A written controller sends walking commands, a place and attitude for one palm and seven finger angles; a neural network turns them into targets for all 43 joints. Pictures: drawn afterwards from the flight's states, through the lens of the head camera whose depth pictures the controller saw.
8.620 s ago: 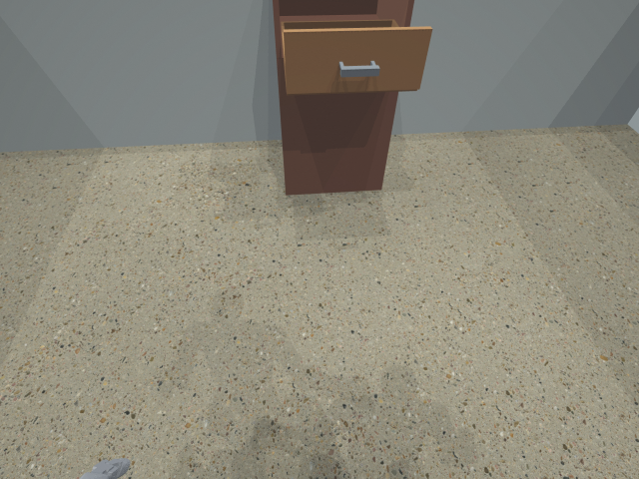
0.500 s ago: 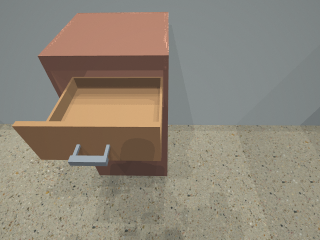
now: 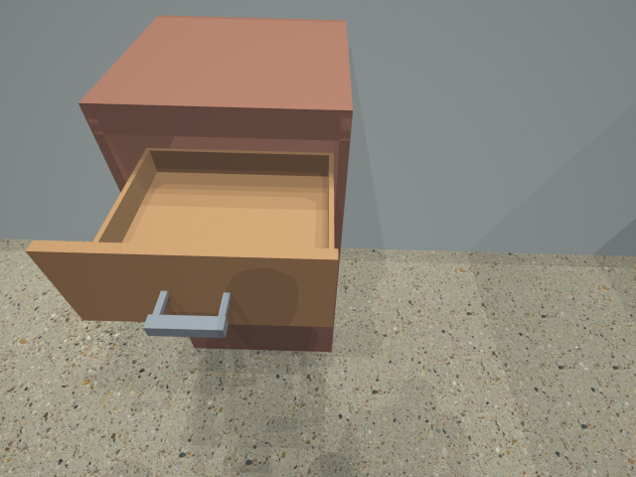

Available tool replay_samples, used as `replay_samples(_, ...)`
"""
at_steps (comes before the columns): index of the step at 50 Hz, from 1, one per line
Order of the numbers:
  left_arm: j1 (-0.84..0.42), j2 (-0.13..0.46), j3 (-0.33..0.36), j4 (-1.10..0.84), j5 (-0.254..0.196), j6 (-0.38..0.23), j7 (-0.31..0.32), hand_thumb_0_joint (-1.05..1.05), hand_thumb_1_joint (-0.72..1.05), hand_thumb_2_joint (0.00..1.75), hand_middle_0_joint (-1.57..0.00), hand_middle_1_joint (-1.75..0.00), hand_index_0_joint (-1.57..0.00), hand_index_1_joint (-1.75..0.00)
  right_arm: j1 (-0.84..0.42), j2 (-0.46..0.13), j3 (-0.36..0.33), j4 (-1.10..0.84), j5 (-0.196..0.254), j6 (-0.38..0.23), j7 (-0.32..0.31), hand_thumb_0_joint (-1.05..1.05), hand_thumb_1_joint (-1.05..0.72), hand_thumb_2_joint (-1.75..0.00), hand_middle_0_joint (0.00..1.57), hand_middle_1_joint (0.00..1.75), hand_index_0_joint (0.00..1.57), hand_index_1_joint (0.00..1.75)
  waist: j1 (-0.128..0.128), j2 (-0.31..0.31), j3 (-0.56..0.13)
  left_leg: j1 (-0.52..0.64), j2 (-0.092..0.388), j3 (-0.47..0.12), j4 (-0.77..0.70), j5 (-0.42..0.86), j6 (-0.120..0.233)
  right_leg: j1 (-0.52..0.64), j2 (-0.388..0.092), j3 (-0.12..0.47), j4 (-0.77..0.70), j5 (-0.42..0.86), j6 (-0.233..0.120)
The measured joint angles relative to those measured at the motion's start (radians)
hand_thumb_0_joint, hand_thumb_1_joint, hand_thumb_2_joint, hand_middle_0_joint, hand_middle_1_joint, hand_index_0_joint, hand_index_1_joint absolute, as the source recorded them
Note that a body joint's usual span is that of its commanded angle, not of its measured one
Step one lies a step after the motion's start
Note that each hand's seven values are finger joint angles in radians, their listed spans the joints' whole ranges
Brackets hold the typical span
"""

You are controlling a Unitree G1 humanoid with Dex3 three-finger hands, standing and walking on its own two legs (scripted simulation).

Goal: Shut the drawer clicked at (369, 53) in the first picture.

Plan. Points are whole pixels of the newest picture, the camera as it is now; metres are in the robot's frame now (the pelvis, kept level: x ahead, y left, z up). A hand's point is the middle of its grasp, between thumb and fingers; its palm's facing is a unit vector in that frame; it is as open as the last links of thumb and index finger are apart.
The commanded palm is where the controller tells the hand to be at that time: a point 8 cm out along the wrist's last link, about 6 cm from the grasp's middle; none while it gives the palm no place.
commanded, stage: come to a stop and stand still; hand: left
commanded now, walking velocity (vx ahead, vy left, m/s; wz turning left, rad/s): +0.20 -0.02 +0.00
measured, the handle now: (190, 312) +0.34 +0.21 -0.01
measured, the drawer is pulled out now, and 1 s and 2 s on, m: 0.28 0.28 0.28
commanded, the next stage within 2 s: look again from close up in 1.28 s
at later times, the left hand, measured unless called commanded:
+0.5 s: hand out of the picture +0.03 +0.19 -0.17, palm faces +0.03 -0.97 -0.23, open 7.3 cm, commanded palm none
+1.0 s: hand out of the picture -0.03 +0.13 -0.16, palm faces +0.04 -0.98 -0.19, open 7.4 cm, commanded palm none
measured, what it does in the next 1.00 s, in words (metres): stands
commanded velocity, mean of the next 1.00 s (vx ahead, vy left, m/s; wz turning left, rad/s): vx -0.06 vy -0.03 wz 0.00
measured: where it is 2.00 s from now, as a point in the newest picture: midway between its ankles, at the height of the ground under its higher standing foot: outside the picture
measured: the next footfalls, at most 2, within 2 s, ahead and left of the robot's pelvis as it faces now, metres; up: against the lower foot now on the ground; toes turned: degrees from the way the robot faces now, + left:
none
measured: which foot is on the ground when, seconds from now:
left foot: down 0.00-1.00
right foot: down 0.00-1.00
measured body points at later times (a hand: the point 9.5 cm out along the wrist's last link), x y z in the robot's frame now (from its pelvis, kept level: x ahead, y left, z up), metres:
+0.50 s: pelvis +0.03 +0.01 +0.01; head +0.05 +0.00 +0.45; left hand +0.03 +0.24 -0.15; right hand +0.05 -0.21 -0.16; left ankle +0.01 +0.11 -0.73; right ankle +0.00 -0.10 -0.73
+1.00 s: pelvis +0.00 -0.03 +0.01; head +0.00 -0.04 +0.46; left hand -0.03 +0.18 -0.14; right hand -0.04 -0.23 -0.16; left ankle +0.01 +0.11 -0.73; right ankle -0.01 -0.11 -0.73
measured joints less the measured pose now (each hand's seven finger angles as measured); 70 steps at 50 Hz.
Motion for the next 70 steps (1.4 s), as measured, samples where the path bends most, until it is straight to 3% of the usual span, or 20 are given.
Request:
replay_samples(3, -0.018, 0.001, 0.001, -0.010, -0.005, -0.018, -0.003, 0.01, 0.91, 0.90, -0.20, -0.30, -0.20, -0.30, 0.020, 0.014, 0.009, 0.008, 0.003, -0.012, -0.007, 0.00, -0.91, -0.90, 0.20, 0.30, 0.19, 0.30, -0.008, 0.005, 0.014, 0.012, -0.007, 0.007, 0.002, -0.016, 0.001, 0.000, 0.011, -0.029, -0.029, 0.054, -0.014)
replay_samples(8, -0.066, -0.020, -0.002, -0.028, -0.010, -0.060, 0.016, 0.01, 0.91, 0.90, -0.20, -0.30, -0.20, -0.30, 0.000, 0.032, 0.012, 0.028, 0.017, 0.011, -0.015, 0.00, -0.91, -0.90, 0.20, 0.30, 0.20, 0.30, -0.007, 0.036, 0.030, -0.092, 0.014, 0.011, 0.218, -0.141, -0.016, 0.048, 0.009, -0.067, -0.063, 0.035, 0.030)
replay_samples(9, -0.074, -0.022, -0.005, -0.029, -0.009, -0.058, 0.022, 0.01, 0.91, 0.90, -0.20, -0.30, -0.20, -0.30, -0.018, 0.036, 0.011, 0.026, 0.019, 0.015, -0.015, 0.01, -0.91, -0.90, 0.20, 0.30, 0.20, 0.30, -0.005, 0.031, 0.034, -0.101, 0.019, 0.017, 0.197, -0.135, -0.020, 0.061, 0.006, -0.069, -0.074, 0.038, 0.033)
replay_samples(11, -0.089, -0.025, -0.010, -0.027, -0.012, -0.041, 0.031, 0.01, 0.91, 0.90, -0.20, -0.30, -0.20, -0.30, -0.052, 0.040, 0.009, 0.011, 0.019, 0.003, -0.014, 0.01, -0.91, -0.90, 0.20, 0.30, 0.20, 0.30, -0.006, 0.024, 0.049, -0.086, 0.030, 0.019, 0.060, 0.075, -0.021, 0.065, 0.003, -0.067, -0.055, 0.038, 0.038)
replay_samples(12, -0.095, -0.023, -0.010, -0.022, -0.019, -0.030, 0.033, 0.01, 0.92, 0.90, -0.20, -0.30, -0.20, -0.30, -0.070, 0.044, 0.008, 0.007, 0.017, -0.007, -0.017, 0.01, -0.91, -0.90, 0.20, 0.30, 0.20, 0.30, -0.004, 0.012, 0.054, -0.076, 0.024, 0.028, 0.055, 0.100, -0.013, 0.063, -0.004, -0.058, -0.036, 0.033, 0.042)
replay_samples(16, -0.096, -0.016, -0.011, -0.010, -0.021, 0.006, 0.034, 0.02, 0.93, 0.90, -0.20, -0.30, -0.20, -0.30, -0.118, 0.045, 0.008, 0.000, 0.003, 0.001, -0.032, 0.02, -0.93, -0.90, 0.20, 0.30, 0.20, 0.30, 0.009, -0.018, 0.025, -0.039, -0.001, 0.065, 0.013, 0.040, 0.008, 0.070, -0.019, -0.011, -0.057, 0.029, 0.042)
replay_samples(20, -0.101, -0.018, -0.012, -0.013, -0.018, 0.004, 0.031, 0.02, 0.93, 0.90, -0.20, -0.30, -0.20, -0.30, -0.149, 0.010, -0.007, -0.007, 0.012, 0.007, -0.037, 0.04, -0.95, -0.90, 0.20, 0.30, 0.20, 0.30, 0.013, 0.005, 0.029, -0.027, 0.001, 0.070, -0.032, 0.064, 0.007, 0.085, -0.015, -0.004, -0.112, 0.053, 0.066)
replay_samples(29, -0.119, 0.004, -0.001, -0.050, -0.010, 0.007, 0.027, 0.01, 0.91, 0.90, -0.20, -0.30, -0.20, -0.30, -0.199, -0.012, -0.027, -0.055, 0.015, 0.013, -0.028, 0.02, -0.93, -0.90, 0.20, 0.30, 0.20, 0.30, -0.001, 0.012, 0.062, -0.051, 0.024, 0.078, -0.054, 0.110, -0.014, 0.049, 0.010, 0.002, -0.121, 0.091, 0.043)
replay_samples(47, -0.068, -0.023, -0.033, -0.008, -0.014, -0.020, 0.017, 0.01, 0.91, 0.90, -0.20, -0.30, -0.20, -0.30, -0.111, 0.015, 0.004, 0.020, 0.012, 0.032, 0.005, 0.00, -0.91, -0.90, 0.20, 0.30, 0.19, 0.30, -0.006, 0.027, 0.018, -0.035, 0.064, 0.041, -0.144, 0.198, -0.055, 0.083, 0.057, -0.037, -0.230, 0.176, -0.004)
replay_samples(58, -0.023, -0.055, -0.036, 0.015, -0.016, -0.030, 0.021, 0.01, 0.91, 0.90, -0.20, -0.30, -0.20, -0.30, -0.063, 0.046, 0.011, 0.051, 0.014, 0.023, -0.002, 0.00, -0.91, -0.90, 0.20, 0.30, 0.19, 0.30, -0.002, 0.017, 0.022, -0.043, 0.071, 0.028, -0.142, 0.195, -0.064, 0.086, 0.065, -0.050, -0.244, 0.175, -0.012)
replay_samples(70, -0.023, -0.056, -0.045, 0.007, -0.015, -0.034, 0.021, 0.01, 0.91, 0.90, -0.20, -0.30, -0.20, -0.30, -0.096, 0.056, 0.006, 0.018, 0.009, 0.019, -0.005, 0.00, -0.91, -0.90, 0.20, 0.30, 0.19, 0.30, -0.001, 0.007, 0.016, -0.042, 0.063, 0.025, -0.131, 0.177, -0.060, 0.086, 0.056, -0.051, -0.227, 0.155, -0.007)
